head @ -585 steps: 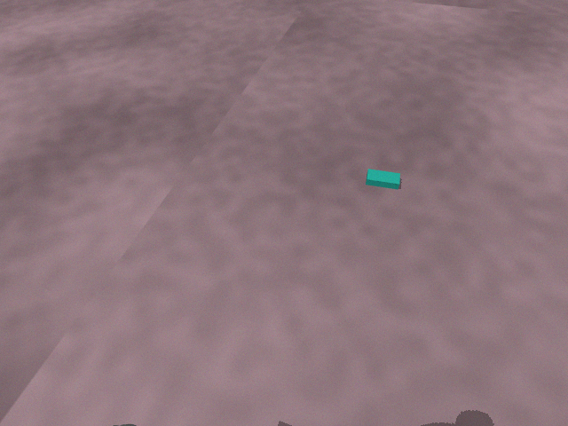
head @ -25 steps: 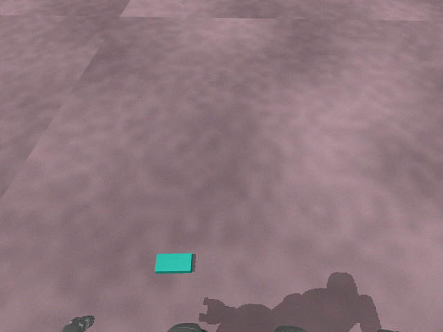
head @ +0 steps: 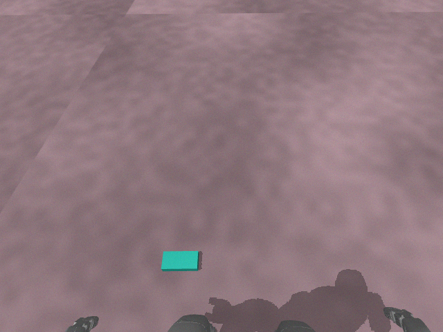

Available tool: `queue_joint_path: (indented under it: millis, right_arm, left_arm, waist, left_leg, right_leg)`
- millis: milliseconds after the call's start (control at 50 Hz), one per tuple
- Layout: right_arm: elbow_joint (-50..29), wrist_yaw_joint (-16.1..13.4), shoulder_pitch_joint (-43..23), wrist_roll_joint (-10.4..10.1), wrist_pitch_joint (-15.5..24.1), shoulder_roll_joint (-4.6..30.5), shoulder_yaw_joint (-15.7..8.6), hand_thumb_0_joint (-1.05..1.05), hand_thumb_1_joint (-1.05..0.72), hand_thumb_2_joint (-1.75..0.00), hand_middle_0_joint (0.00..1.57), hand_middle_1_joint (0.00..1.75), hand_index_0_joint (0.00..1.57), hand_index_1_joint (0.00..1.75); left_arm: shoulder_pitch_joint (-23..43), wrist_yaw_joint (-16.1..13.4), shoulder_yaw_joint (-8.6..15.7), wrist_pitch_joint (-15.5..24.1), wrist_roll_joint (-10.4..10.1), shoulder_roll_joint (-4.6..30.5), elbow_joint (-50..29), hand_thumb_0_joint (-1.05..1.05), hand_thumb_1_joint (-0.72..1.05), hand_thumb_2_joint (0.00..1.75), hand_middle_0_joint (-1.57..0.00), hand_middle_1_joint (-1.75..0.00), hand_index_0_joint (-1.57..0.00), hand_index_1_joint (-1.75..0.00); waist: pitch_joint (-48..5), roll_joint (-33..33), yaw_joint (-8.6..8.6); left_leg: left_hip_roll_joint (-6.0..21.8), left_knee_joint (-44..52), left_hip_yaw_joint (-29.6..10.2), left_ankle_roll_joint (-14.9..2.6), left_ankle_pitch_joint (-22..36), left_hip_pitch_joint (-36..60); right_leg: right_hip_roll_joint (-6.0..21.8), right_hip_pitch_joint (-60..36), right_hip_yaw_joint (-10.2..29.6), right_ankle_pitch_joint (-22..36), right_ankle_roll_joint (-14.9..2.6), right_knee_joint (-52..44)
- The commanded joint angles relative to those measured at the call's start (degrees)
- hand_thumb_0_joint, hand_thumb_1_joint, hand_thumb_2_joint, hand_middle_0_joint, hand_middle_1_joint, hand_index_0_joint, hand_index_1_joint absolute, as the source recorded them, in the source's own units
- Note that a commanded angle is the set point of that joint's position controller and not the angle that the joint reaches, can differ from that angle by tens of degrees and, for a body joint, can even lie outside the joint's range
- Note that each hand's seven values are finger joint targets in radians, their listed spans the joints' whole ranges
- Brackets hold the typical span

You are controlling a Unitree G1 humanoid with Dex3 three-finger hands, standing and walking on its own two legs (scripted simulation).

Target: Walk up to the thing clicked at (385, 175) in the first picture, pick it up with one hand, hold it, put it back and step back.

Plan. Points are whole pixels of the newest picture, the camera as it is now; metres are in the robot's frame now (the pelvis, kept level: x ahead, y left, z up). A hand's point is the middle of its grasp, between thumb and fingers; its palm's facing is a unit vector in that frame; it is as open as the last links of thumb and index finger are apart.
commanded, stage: walk up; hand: left
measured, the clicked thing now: (180, 261) +0.42 +0.26 -0.74
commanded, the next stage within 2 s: stand in 1.62 s
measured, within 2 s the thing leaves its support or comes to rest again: neither
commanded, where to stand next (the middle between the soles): +0.03 +0.03 m, yaw +0 degrees
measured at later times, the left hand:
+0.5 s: hand out of the picture +0.07 +0.27 -0.14, palm faces -0.04 -0.91 -0.41, open 7.4 cm
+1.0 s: hand out of the picture +0.07 +0.29 -0.14, palm faces -0.01 -0.94 -0.34, open 7.4 cm
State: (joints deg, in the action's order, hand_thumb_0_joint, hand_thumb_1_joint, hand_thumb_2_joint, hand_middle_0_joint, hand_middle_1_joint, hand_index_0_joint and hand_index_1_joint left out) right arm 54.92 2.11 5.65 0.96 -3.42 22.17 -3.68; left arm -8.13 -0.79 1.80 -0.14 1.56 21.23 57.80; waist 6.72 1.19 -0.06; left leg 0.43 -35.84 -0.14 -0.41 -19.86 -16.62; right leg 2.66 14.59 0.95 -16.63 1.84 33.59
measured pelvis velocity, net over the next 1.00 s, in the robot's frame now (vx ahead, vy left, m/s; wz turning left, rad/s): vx -0.02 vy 0.03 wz -0.01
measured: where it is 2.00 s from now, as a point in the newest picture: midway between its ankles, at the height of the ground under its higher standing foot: outside the picture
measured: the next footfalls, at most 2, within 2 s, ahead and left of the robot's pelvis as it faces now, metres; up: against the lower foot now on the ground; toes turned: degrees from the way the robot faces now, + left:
none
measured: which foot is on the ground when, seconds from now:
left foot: down 0.00-1.00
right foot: down 0.00-1.00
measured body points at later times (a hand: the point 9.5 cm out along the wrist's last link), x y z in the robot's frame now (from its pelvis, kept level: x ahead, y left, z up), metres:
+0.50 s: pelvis +0.00 +0.01 +0.00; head +0.04 -0.02 +0.45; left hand +0.07 +0.31 -0.11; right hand +0.10 -0.30 -0.14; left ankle -0.01 +0.16 -0.73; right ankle -0.03 -0.11 -0.73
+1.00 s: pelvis -0.02 +0.03 +0.02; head -0.02 +0.04 +0.47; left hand +0.07 +0.34 -0.11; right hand +0.07 -0.27 -0.11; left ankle -0.01 +0.16 -0.73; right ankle -0.03 -0.11 -0.73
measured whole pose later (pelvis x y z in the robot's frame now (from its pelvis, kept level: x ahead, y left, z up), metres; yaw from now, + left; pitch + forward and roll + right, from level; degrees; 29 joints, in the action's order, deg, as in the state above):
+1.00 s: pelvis -0.02 +0.03 +0.02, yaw -1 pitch -3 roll +0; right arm 61.8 0.7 5.1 0.7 0.3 20.2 -0.2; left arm -4.9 0.7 1.4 0.1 0.8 21.1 62.9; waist 3.3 -0.4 -0.3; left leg 0.9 -21.2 -1.9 1.1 -11.1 -7.5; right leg 1.9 5.6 -0.5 -11.5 1.7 19.7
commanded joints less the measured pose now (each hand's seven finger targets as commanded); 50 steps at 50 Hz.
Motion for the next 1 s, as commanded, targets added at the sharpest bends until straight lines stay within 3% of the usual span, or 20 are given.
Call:
queue_joint_path:
  millis: [0, 40, 60, 120, 180, 220, 240, 260, 280, 300, 340, 400, 440, 480, 500, 520, 540, 600, 860, 980]
  right_arm:
    - [-2.8, -0.2, 4.4, -0.4, 1.3, 10.9, -3.2, 0.0, -0.9, -0.9, 0.2, 0.3, 0.2, 0.3]
    - [-4.4, -0.3, 0.3, -0.3, 1.9, 13.7, -3.6, 0.0, -0.9, -0.9, 0.2, 0.3, 0.2, 0.3]
    - [-5.4, -0.3, -1.1, 0.1, 2.2, 14.6, -3.6, 0.0, -0.9, -0.9, 0.2, 0.3, 0.2, 0.3]
    - [-6.6, -0.8, -3.2, 1.3, 2.2, 15.3, -4.0, 0.0, -0.9, -0.9, 0.2, 0.3, 0.2, 0.3]
    - [-7.1, -1.2, -4.2, 0.9, 1.8, 12.7, -3.1, 0.0, -0.9, -0.9, 0.2, 0.3, 0.2, 0.3]
    - [-6.8, -1.1, -2.9, -0.8, 1.8, 9.3, -2.0, 0.0, -0.9, -0.9, 0.2, 0.3, 0.2, 0.3]
    - [-7.1, -1.2, -2.0, -1.3, 1.8, 8.5, -1.5, 0.0, -0.9, -0.9, 0.2, 0.3, 0.2, 0.3]
    - [-7.5, -1.3, -1.0, -1.2, 1.8, 7.8, -1.0, 0.0, -0.9, -0.9, 0.2, 0.3, 0.2, 0.3]
    - [-7.1, -1.6, -1.4, -1.0, 1.4, 8.3, -1.4, 0.0, -0.9, -0.9, 0.2, 0.3, 0.2, 0.3]
    - [-6.8, -1.8, -1.1, -0.6, 1.1, 8.8, -1.8, 0.0, -0.9, -0.9, 0.2, 0.3, 0.2, 0.3]
    - [-6.4, -1.5, -1.2, -1.0, 1.4, 9.8, -2.1, 0.0, -0.9, -0.9, 0.2, 0.3, 0.2, 0.3]
    - [-5.3, -1.5, 0.1, -1.3, 2.5, 7.9, -1.2, 0.0, -0.9, -0.9, 0.2, 0.3, 0.2, 0.3]
    - [-3.9, -1.8, 1.9, -0.8, 3.3, 8.3, -1.1, 0.0, -0.9, -0.9, 0.2, 0.3, 0.2, 0.3]
    - [-2.7, -2.3, 3.2, -0.2, 4.0, 10.4, -1.9, 0.0, -0.9, -0.9, 0.2, 0.3, 0.2, 0.3]
    - [-3.0, -2.6, 2.1, 0.0, 4.3, 11.5, -2.1, 0.0, -0.9, -0.9, 0.2, 0.3, 0.2, 0.3]
    - [-3.2, -2.5, -0.8, -0.6, 4.5, 12.8, -1.9, 0.0, -0.9, -0.9, 0.2, 0.3, 0.2, 0.3]
    - [-3.1, -2.4, -2.9, -1.0, 4.4, 12.2, -1.6, 0.0, -0.9, -0.9, 0.2, 0.3, 0.2, 0.3]
    - [-1.8, -2.4, -1.7, -0.9, 4.4, 9.9, -0.2, 0.0, -0.9, -0.9, 0.2, 0.3, 0.2, 0.3]
    - [2.5, -2.3, -4.0, -0.7, 5.1, 10.1, 0.8, 0.0, -0.9, -0.9, 0.2, 0.3, 0.2, 0.3]
    - [3.6, -2.2, -3.7, -0.5, 5.3, 10.1, 0.7, 0.0, -0.9, -0.9, 0.2, 0.3, 0.2, 0.3]
  left_arm:
    - [6.5, -1.0, 3.6, 1.3, -0.1, 15.3, -6.3, 0.0, 0.9, 0.9, -0.2, -0.3, -0.2, -0.3]
    - [3.6, -0.8, 3.1, 0.7, -0.9, 12.8, -5.7, 0.0, 0.9, 0.9, -0.2, -0.3, -0.2, -0.3]
    - [1.2, -0.8, 3.0, 0.2, -1.2, 12.2, -5.2, 0.0, 0.9, 0.9, -0.2, -0.3, -0.2, -0.3]
    - [-2.6, -0.8, 3.4, 0.0, -1.3, 12.1, -4.0, 0.0, 0.9, 0.9, -0.2, -0.3, -0.2, -0.3]
    - [-6.0, -1.3, 3.1, 1.4, -1.7, 10.4, -3.9, 0.0, 0.9, 0.9, -0.2, -0.3, -0.2, -0.3]
    - [-5.7, -1.5, 3.4, 2.7, -0.8, 12.7, -3.5, 0.0, 0.9, 0.9, -0.2, -0.3, -0.2, -0.3]
    - [-4.0, -1.7, 3.9, 3.1, -0.2, 14.9, -4.1, 0.0, 0.9, 0.9, -0.2, -0.3, -0.2, -0.3]
    - [-2.5, -1.8, 4.0, 3.2, 0.0, 15.7, -4.9, 0.0, 0.9, 0.9, -0.2, -0.3, -0.2, -0.3]
    - [-0.8, -1.6, 3.9, 3.1, -0.1, 17.0, -5.5, 0.0, 0.9, 0.9, -0.2, -0.3, -0.2, -0.3]
    - [0.7, -1.6, 3.9, 3.4, 0.3, 17.4, -6.4, 0.0, 0.9, 0.9, -0.2, -0.3, -0.2, -0.3]
    - [2.8, -1.3, 3.5, 3.4, 0.3, 15.6, -7.6, 0.0, 0.9, 0.9, -0.2, -0.3, -0.2, -0.3]
    - [1.5, -1.3, 3.0, 3.4, 0.0, 13.3, -6.5, 0.0, 0.9, 0.9, -0.2, -0.3, -0.2, -0.3]
    - [1.8, -1.0, 3.1, 2.8, -0.7, 13.3, -6.7, 0.0, 0.9, 0.9, -0.2, -0.3, -0.2, -0.3]
    - [1.8, -0.7, 3.0, 2.1, -1.5, 11.9, -7.3, 0.0, 0.9, 0.9, -0.2, -0.3, -0.2, -0.3]
    - [0.4, -0.6, 2.8, 1.7, -1.9, 10.8, -7.4, 0.0, 0.9, 0.9, -0.2, -0.3, -0.2, -0.3]
    - [-0.6, -0.6, 2.6, 1.4, -1.7, 10.5, -6.2, 0.0, 0.9, 0.9, -0.2, -0.3, -0.2, -0.3]
    - [0.3, -0.6, 2.5, 1.5, -1.1, 10.7, -4.8, 0.0, 0.9, 0.9, -0.2, -0.3, -0.2, -0.3]
    - [2.8, -0.4, 3.0, 2.1, -1.2, 12.6, -4.3, 0.0, 0.9, 0.9, -0.2, -0.3, -0.2, -0.3]
    - [6.1, 0.9, 1.9, 1.5, -0.9, 11.4, 1.1, 0.0, 0.9, 0.9, -0.2, -0.3, -0.2, -0.3]
    - [5.8, 1.1, 2.0, 1.6, -1.0, 11.2, 2.4, 0.0, 0.9, 0.9, -0.2, -0.3, -0.2, -0.3]
  waist:
    - [-6.8, -7.8, 2.72]
    - [-8.4, 0.3, 0.43]
    - [-8.9, 3.5, -0.48]
    - [-5.2, 9.4, -0.81]
    - [-7.7, 11.2, -2.76]
    - [-12.8, 2.8, -2.53]
    - [-12.1, -1.5, -1.53]
    - [-10.9, -3.9, -0.64]
    - [-10.7, -5.9, -0.85]
    - [-9.3, -8.6, -0.45]
    - [-6.4, -9.0, -0.03]
    - [-8.4, -10.9, 0.27]
    - [-11.1, -10.6, 0.94]
    - [-13.8, -6.6, 0.55]
    - [-14.7, -4.3, -0.42]
    - [-14.1, -2.2, -1.27]
    - [-11.8, -0.6, -1.38]
    - [-11.2, 0.6, -0.08]
    - [-7.1, 0.8, -0.35]
    - [-8.0, 0.8, -0.22]
  left_leg:
    - [3.2, 4.7, -4.4, -2.48, 10.5, 7.8]
    - [10.2, 13.1, -13.9, -6.94, 17.0, 5.0]
    - [13.4, 15.4, -16.6, -9.77, 13.2, 1.5]
    - [15.6, 18.2, -18.7, -12.87, 5.2, -3.6]
    - [11.9, 8.0, -11.2, -10.09, 25.9, 3.4]
    - [6.4, -1.5, -6.0, -4.43, 27.5, 5.9]
    - [3.2, -3.4, -4.2, -2.02, 23.0, 1.2]
    - [1.1, -2.9, -3.1, -0.75, 10.2, -4.7]
    - [-0.1, -6.3, -3.7, -0.86, -9.0, -4.0]
    - [1.0, -10.6, -5.0, -0.81, -12.3, -2.9]
    - [0.5, -10.3, -6.4, -0.76, -11.4, -1.8]
    - [0.1, -0.5, -3.5, -1.02, -2.6, -0.3]
    - [0.3, 8.5, -2.0, -0.97, 8.2, 4.8]
    - [4.4, 10.0, -6.6, -2.54, 32.1, 14.9]
    - [8.3, 9.1, -10.4, -4.6, 35.2, 17.6]
    - [10.4, 7.6, -11.5, -6.81, 30.5, 14.3]
    - [9.9, 8.2, -10.7, -5.75, 26.5, 9.6]
    - [4.4, 8.3, -4.3, -1.47, 24.7, 9.5]
    - [5.9, 18.8, -7.3, -1.16, 13.2, 7.2]
    - [6.0, 19.9, -7.2, -0.91, 14.1, 8.1]
  right_leg:
    - [8.1, 5.5, 7.1, 12.4, -7.63, -5.6]
    - [-1.3, 2.1, 0.4, 4.8, -3.87, 4.7]
    - [-3.3, -0.3, -1.2, -6.6, -3.61, 9.4]
    - [-3.4, 0.9, 1.1, -16.6, -4.36, 16.7]
    - [-1.8, 0.5, -1.5, -8.6, -4.46, 1.8]
    - [3.0, -7.2, 5.8, 16.1, -5.0, -10.3]
    - [7.4, -10.7, 12.9, 27.4, -6.45, -8.9]
    - [11.8, -14.6, 17.6, 31.9, -9.29, -9.8]
    - [17.0, -11.2, 18.7, 33.0, -14.61, -9.8]
    - [18.6, -7.0, 20.8, 32.7, -16.73, -9.5]
    - [14.8, -5.0, 14.2, 31.2, -14.44, -9.6]
    - [9.3, -10.5, 7.6, 40.0, -9.04, -5.0]
    - [7.3, -11.8, 4.7, 39.5, -6.81, -1.4]
    - [3.7, -5.6, 1.6, 28.3, -4.02, 1.0]
    - [2.1, -1.8, 1.5, 19.6, -3.08, 0.2]
    - [1.0, -3.2, 0.6, 11.4, -2.83, -2.5]
    - [2.0, -6.5, 0.9, 10.0, -3.03, -6.1]
    - [5.0, -8.4, 4.1, 19.5, -4.98, -8.2]
    - [3.3, -10.1, 2.7, 9.0, -3.41, -16.2]
    - [3.6, -10.8, 2.5, 9.2, -3.1, -17.3]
